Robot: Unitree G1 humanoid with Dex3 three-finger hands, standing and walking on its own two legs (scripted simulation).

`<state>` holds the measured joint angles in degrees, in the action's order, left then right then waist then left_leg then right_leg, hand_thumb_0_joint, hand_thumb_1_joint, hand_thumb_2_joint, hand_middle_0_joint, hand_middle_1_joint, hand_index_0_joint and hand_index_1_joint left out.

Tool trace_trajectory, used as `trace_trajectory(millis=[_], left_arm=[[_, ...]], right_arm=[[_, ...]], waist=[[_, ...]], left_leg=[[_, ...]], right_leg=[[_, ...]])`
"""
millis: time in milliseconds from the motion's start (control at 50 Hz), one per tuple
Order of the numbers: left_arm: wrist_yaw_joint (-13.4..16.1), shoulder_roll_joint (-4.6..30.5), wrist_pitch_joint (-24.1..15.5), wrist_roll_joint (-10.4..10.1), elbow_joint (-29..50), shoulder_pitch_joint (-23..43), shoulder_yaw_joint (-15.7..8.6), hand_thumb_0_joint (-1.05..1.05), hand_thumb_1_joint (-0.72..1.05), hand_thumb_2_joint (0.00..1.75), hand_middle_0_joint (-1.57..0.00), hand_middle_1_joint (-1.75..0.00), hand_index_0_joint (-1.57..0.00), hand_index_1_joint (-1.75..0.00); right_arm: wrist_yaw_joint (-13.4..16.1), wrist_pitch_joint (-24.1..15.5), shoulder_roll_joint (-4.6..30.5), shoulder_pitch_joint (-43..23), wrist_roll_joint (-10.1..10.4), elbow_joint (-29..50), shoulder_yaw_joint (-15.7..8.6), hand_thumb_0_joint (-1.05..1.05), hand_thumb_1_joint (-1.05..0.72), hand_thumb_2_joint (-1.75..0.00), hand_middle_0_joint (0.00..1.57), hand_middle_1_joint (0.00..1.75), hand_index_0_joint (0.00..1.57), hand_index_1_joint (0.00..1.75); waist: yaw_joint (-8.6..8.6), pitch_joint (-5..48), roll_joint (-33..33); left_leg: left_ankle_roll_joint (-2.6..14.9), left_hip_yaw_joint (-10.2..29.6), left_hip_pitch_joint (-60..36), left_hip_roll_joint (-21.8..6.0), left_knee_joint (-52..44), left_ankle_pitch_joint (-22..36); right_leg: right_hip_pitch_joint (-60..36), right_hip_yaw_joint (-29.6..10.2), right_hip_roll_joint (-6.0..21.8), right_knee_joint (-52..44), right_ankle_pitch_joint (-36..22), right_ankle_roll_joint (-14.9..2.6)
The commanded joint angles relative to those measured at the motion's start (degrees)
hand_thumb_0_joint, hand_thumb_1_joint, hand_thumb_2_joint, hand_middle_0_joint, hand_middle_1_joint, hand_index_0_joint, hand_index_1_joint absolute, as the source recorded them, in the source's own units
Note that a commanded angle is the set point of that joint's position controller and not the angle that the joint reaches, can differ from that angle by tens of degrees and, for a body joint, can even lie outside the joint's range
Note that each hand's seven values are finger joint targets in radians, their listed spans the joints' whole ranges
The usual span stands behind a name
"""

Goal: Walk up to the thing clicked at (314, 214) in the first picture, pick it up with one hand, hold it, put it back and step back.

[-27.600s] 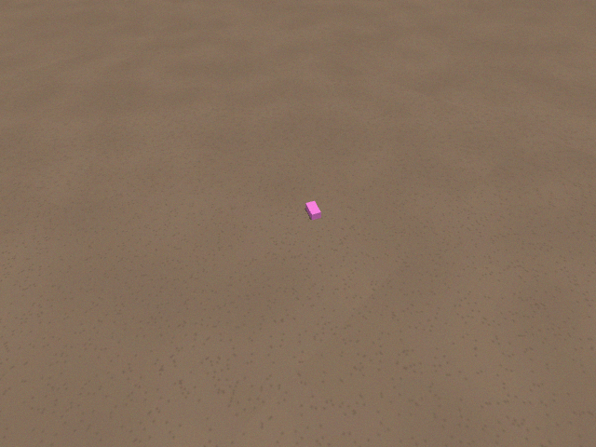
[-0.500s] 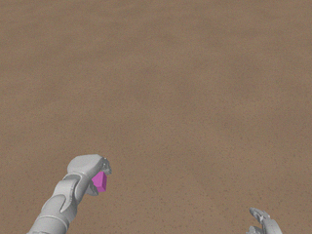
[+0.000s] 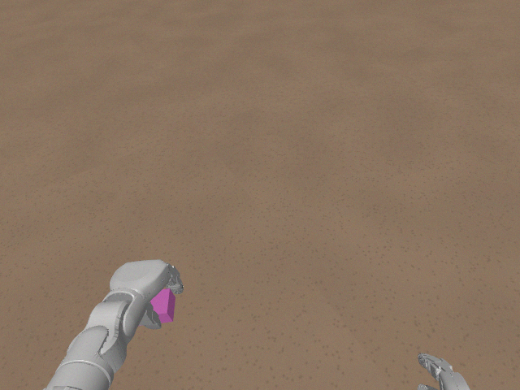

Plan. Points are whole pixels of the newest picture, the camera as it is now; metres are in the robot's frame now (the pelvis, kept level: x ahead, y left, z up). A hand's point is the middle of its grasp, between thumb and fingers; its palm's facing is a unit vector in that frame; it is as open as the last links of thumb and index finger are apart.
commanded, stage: crouch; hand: left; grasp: from above
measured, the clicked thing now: (148, 307) +0.30 +0.24 -0.07
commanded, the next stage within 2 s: lower in 1.92 s
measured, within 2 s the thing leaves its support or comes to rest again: neither
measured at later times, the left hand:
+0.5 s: hand (167, 324) +0.31 +0.23 -0.17, palm faces -0.41 +0.05 -0.91, open 7.4 cm
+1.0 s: hand (191, 343) +0.35 +0.25 -0.41, palm faces -0.45 +0.02 -0.89, open 7.4 cm
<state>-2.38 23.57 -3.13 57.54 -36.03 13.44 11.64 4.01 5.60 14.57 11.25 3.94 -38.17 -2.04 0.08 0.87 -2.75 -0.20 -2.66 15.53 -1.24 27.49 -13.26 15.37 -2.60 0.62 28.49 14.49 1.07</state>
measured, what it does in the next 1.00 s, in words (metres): lowers itself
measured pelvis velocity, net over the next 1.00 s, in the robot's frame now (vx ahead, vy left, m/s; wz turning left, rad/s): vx -0.07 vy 0.01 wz -0.01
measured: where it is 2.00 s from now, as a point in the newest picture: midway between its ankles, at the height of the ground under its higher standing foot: outside the picture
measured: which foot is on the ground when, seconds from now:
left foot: down 0.00-1.00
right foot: down 0.00-1.00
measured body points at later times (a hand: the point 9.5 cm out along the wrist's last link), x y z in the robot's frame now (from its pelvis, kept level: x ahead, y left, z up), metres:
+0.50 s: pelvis -0.03 +0.00 -0.07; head +0.05 +0.01 +0.37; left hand +0.32 +0.23 -0.11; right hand +0.08 -0.28 -0.19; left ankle +0.01 +0.12 -0.74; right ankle +0.00 -0.13 -0.74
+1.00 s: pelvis -0.07 +0.01 -0.27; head +0.12 +0.03 +0.13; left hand +0.37 +0.25 -0.36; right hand -0.02 -0.27 -0.40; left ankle +0.01 +0.12 -0.74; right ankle +0.00 -0.13 -0.74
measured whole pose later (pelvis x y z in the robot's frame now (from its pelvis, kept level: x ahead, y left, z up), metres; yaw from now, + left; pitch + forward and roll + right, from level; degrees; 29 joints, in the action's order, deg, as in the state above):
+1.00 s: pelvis -0.07 +0.01 -0.27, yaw +0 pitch +36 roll -4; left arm 20.3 30.1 -10.1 70.1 -70.4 41.8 -0.1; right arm -1.1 -1.9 13.6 12.1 -4.4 -43.1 -2.4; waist 8.8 11.9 -2.8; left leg 0.5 2.6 106.7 -1.5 106.0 -35.3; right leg 103.3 0.5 -0.5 104.3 37.1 2.0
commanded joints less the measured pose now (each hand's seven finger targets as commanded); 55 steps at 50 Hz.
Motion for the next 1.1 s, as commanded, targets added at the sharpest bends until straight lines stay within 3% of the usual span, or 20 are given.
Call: trace_trajectory(millis=[0, 20, 40, 100, 220, 340, 360, 460, 480, 620, 660, 800, 880, 900, 920, 960, 980, 1020, 1060, 1080], left_arm=[[3.0, 11.9, -0.3, -0.5, 11.1, 19.7, -6.1, 0.00, 0.83, 0.27, -1.15, -0.25, -1.19, -0.23], [3.2, 12.2, -0.3, -0.2, 10.2, 18.4, -6.6, 0.00, 0.85, 0.30, -1.21, -0.23, -1.23, -0.21], [3.5, 10.6, -0.5, -0.2, 11.1, 19.7, -4.9, 0.00, 0.86, 0.31, -1.22, -0.22, -1.23, -0.21], [4.9, 10.3, -0.8, 0.6, 6.7, 18.2, -5.2, 0.00, 0.88, 0.34, -1.25, -0.22, -1.25, -0.21], [10.5, 8.9, -3.0, 3.5, -3.0, 19.7, -4.9, 0.00, 0.92, 0.34, -1.27, -0.22, -1.28, -0.21], [18.1, 9.9, -4.4, 8.5, -8.8, 30.3, -5.8, 0.00, 0.96, 0.38, -1.31, -0.25, -1.32, -0.25], [19.2, 8.1, -4.3, 8.9, -11.9, 30.0, -5.0, 0.00, 0.95, 0.37, -1.31, -0.24, -1.32, -0.24], [23.8, 10.5, -3.5, 11.0, -17.5, 35.3, -7.0, 0.00, 0.92, 0.39, -1.28, -0.26, -1.29, -0.26], [24.3, 10.5, -3.5, 11.0, -18.0, 37.3, -7.0, 0.00, 0.91, 0.38, -1.26, -0.28, -1.27, -0.27], [25.9, 12.6, -2.6, 10.7, -20.7, 42.7, -8.7, 0.00, 0.85, 0.38, -1.21, -0.28, -1.23, -0.27], [25.8, 15.7, -2.4, 10.6, -22.3, 42.2, -10.7, 0.00, 0.83, 0.38, -1.19, -0.28, -1.20, -0.26], [24.8, 18.2, -3.5, 10.7, -26.6, 42.8, -12.6, 0.00, 0.83, 0.39, -1.21, -0.25, -1.21, -0.25], [24.7, 19.4, -5.8, 10.9, -25.5, 46.9, -13.5, 0.00, 0.85, 0.38, -1.20, -0.26, -1.22, -0.25], [25.1, 22.3, -6.7, 11.5, -22.2, 49.6, -14.7, 0.00, 0.84, 0.40, -1.21, -0.26, -1.22, -0.25], [25.1, 20.5, -6.6, 12.0, -27.3, 47.1, -14.1, 0.00, 0.84, 0.40, -1.21, -0.25, -1.22, -0.24], [25.9, 22.6, -8.0, 12.6, -22.9, 50.6, -15.3, 0.00, 0.85, 0.40, -1.21, -0.27, -1.23, -0.26], [25.9, 20.9, -7.7, 12.7, -28.3, 46.8, -14.4, 0.00, 0.85, 0.37, -1.21, -0.26, -1.23, -0.25], [26.7, 24.8, -8.8, 13.4, -22.4, 52.9, -16.7, 0.00, 0.84, 0.41, -1.21, -0.26, -1.22, -0.25], [26.8, 20.8, -8.2, 13.6, -28.4, 49.8, -14.8, 0.00, 0.85, 0.37, -1.21, -0.27, -1.23, -0.25], [27.3, 24.2, -8.8, 13.7, -23.3, 53.6, -16.4, 0.00, 0.85, 0.37, -1.20, -0.27, -1.22, -0.26]], right_arm=[[0.4, -2.1, 7.4, -4.5, -0.1, 7.9, -2.2, 0.00, -0.89, -0.90, 0.20, 0.30, 0.20, 0.30], [0.4, -2.1, 7.5, -4.4, 0.0, 8.0, -2.3, 0.00, -0.89, -0.90, 0.20, 0.30, 0.20, 0.30], [0.3, -2.1, 7.4, -4.2, -0.1, 7.9, -2.3, 0.00, -0.89, -0.90, 0.20, 0.30, 0.20, 0.30], [0.3, -1.9, 7.3, -4.0, -0.2, 7.2, -2.4, 0.00, -0.89, -0.90, 0.20, 0.30, 0.20, 0.30], [-0.5, -1.3, 7.7, -2.0, -1.4, 5.7, -2.6, 0.00, -0.89, -0.90, 0.20, 0.30, 0.20, 0.30], [-2.0, -1.8, 8.3, 2.5, -3.3, 3.8, -4.2, 0.00, -0.90, -0.90, 0.20, 0.30, 0.20, 0.30], [-2.2, -1.9, 8.4, 3.3, -3.4, 3.8, -4.5, 0.00, -0.90, -0.90, 0.20, 0.30, 0.20, 0.30], [-2.5, -2.8, 9.6, 5.0, -4.2, 3.0, -5.4, 0.00, -0.90, -0.90, 0.20, 0.30, 0.20, 0.30], [-2.4, -3.2, 9.5, 5.2, -4.5, 2.6, -5.3, 0.00, -0.90, -0.90, 0.20, 0.30, 0.20, 0.30], [-1.6, -5.5, 10.1, 6.8, -5.8, 1.3, -5.9, 0.00, -0.90, -0.90, 0.20, 0.30, 0.20, 0.30], [-1.5, -6.1, 10.6, 6.6, -6.2, 0.9, -5.8, 0.00, -0.89, -0.90, 0.20, 0.30, 0.20, 0.30], [-2.6, -7.5, 11.0, 7.4, -7.2, 0.2, -5.1, 0.00, -0.90, -0.90, 0.20, 0.30, 0.20, 0.30], [-3.7, -8.5, 11.3, 8.4, -7.7, -0.9, -4.8, 0.00, -0.89, -0.90, 0.20, 0.30, 0.20, 0.30], [-3.9, -8.6, 11.2, 8.8, -7.8, -1.4, -4.7, 0.00, -0.89, -0.90, 0.20, 0.30, 0.20, 0.30], [-4.3, -8.8, 11.6, 8.8, -8.1, -1.8, -4.5, 0.00, -0.89, -0.90, 0.20, 0.30, 0.20, 0.30], [-4.9, -9.0, 11.0, 9.6, -8.6, -2.3, -4.1, 0.00, -0.90, -0.90, 0.20, 0.30, 0.20, 0.30], [-5.4, -9.2, 11.1, 9.0, -8.7, -2.2, -4.1, 0.00, -0.90, -0.90, 0.20, 0.30, 0.20, 0.30], [-5.8, -9.2, 11.3, 10.1, -9.3, -3.3, -4.2, 0.00, -0.90, -0.90, 0.20, 0.30, 0.20, 0.30], [-6.5, -9.4, 11.5, 9.7, -9.7, -3.4, -4.2, 0.00, -0.90, -0.90, 0.20, 0.30, 0.20, 0.30], [-6.9, -9.5, 11.5, 10.2, -9.8, -3.7, -4.3, 0.00, -0.90, -0.90, 0.20, 0.30, 0.20, 0.30]], waist=[[-0.23, 13.6, 1.9], [-0.41, 13.4, 1.5], [0.37, 14.0, 1.9], [0.31, 11.8, 4.1], [1.99, 10.0, 5.4], [3.79, 20.7, 1.5], [4.26, 21.4, 2.0], [4.08, 27.8, -1.0], [4.88, 28.8, -1.7], [6.38, 37.6, -2.3], [5.95, 38.7, -3.6], [7.58, 40.3, -2.8], [8.92, 43.3, -4.5], [8.51, 44.7, -5.9], [9.10, 44.3, -5.6], [9.17, 48.3, -7.2], [8.98, 46.2, -6.0], [8.92, 48.8, -9.0], [9.89, 47.6, -9.0], [9.35, 49.2, -10.3]], left_leg=[[1.07, 0.6, -8.2, 1.8, -2.2, 11.8], [1.15, 0.3, -8.1, 2.0, -2.2, 11.6], [1.15, 0.4, -8.5, 1.9, -2.0, 11.9], [1.23, 0.5, -6.5, 2.1, -1.3, 11.4], [0.96, 0.6, 1.2, 2.4, 4.3, 6.4], [0.67, 0.7, 14.3, 2.2, 21.1, 4.6], [0.67, 0.9, 16.3, 2.1, 23.6, 4.3], [0.63, 2.0, 27.7, 1.8, 33.1, -1.1], [0.72, 2.3, 30.1, 1.6, 35.1, -1.9], [1.11, 3.6, 44.3, 1.4, 46.5, -10.6], [0.75, 4.8, 46.4, 1.2, 48.4, -12.0], [1.25, 5.7, 57.1, 1.5, 57.7, -17.1], [1.21, 6.5, 60.3, 1.4, 63.1, -17.4], [1.19, 6.1, 61.3, 1.5, 64.4, -17.3], [1.26, 6.3, 61.9, 1.5, 66.0, -16.4], [1.40, 5.4, 62.6, 1.6, 69.3, -13.7], [1.43, 5.5, 63.4, 1.6, 69.9, -14.3], [1.16, 5.7, 63.4, 1.4, 71.7, -13.7], [1.08, 6.2, 63.5, 1.2, 73.4, -12.1], [1.01, 6.1, 62.8, 1.1, 74.1, -11.7]], right_leg=[[-1.5, 1.9, -2.3, -3.9, -10.5, -1.54], [-1.6, 1.8, -2.2, -4.0, -10.5, -1.56], [-1.0, 1.8, -2.2, -3.7, -10.9, -1.56], [0.0, 1.9, -2.1, -3.5, -10.7, -1.30], [7.8, 2.0, -1.9, 1.0, -6.1, -1.50], [22.3, 1.9, -1.9, 16.2, -5.1, -1.84], [25.1, 2.2, -1.9, 18.6, -4.3, -1.91], [37.1, 3.6, -2.5, 29.1, 1.2, -2.61], [39.7, 3.7, -2.6, 31.4, 1.7, -2.65], [52.1, 4.2, -2.2, 43.2, 8.7, -3.02], [56.2, 4.8, -2.2, 46.8, 10.5, -3.16], [67.3, 5.7, -2.0, 55.7, 15.3, -3.31], [73.6, 6.4, -2.0, 60.9, 15.7, -3.40], [73.9, 6.3, -2.1, 61.9, 15.5, -3.47], [75.9, 6.4, -1.9, 63.1, 15.0, -3.32], [75.8, 6.7, -2.2, 65.1, 12.3, -3.25], [77.2, 6.7, -2.2, 65.6, 13.5, -3.21], [79.4, 7.1, -2.2, 67.8, 13.1, -3.30], [81.5, 7.7, -2.0, 69.8, 12.0, -3.14], [82.0, 7.8, -2.2, 70.5, 11.7, -3.28]])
